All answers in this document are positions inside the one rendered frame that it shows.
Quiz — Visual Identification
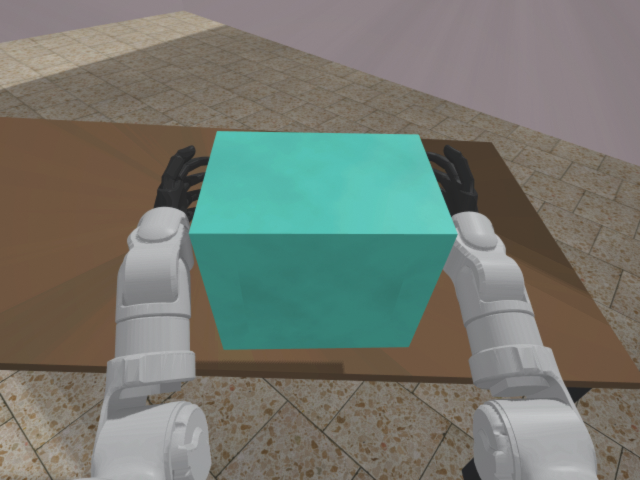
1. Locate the table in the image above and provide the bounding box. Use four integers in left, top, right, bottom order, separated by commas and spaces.
0, 117, 640, 480

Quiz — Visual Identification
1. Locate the left robot forearm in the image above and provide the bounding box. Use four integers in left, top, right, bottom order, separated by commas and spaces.
91, 207, 196, 478

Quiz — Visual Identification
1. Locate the carton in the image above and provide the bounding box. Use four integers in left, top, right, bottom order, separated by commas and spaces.
189, 131, 458, 350

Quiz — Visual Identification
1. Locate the robot right hand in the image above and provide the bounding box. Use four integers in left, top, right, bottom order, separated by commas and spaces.
426, 145, 479, 217

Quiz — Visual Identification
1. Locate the left robot upper arm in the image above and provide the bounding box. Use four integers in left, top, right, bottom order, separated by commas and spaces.
74, 401, 211, 480

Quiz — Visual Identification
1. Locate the robot left hand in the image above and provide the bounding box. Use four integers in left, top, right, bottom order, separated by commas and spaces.
153, 145, 210, 222

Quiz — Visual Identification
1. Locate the right robot upper arm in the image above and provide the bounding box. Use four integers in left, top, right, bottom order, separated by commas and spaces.
473, 398, 599, 480

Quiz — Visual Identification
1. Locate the right robot forearm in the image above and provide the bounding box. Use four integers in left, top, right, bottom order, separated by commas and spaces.
443, 212, 597, 475

